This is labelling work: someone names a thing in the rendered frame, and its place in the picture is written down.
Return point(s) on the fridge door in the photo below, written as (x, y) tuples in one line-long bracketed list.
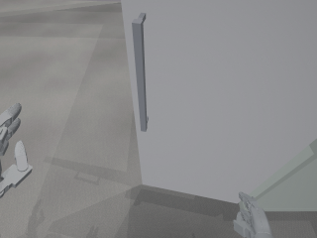
[(231, 91)]

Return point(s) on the robot left hand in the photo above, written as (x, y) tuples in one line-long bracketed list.
[(9, 124)]

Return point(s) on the robot right hand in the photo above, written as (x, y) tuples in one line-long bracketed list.
[(255, 222)]

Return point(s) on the handle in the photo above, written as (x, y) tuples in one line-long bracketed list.
[(139, 53)]

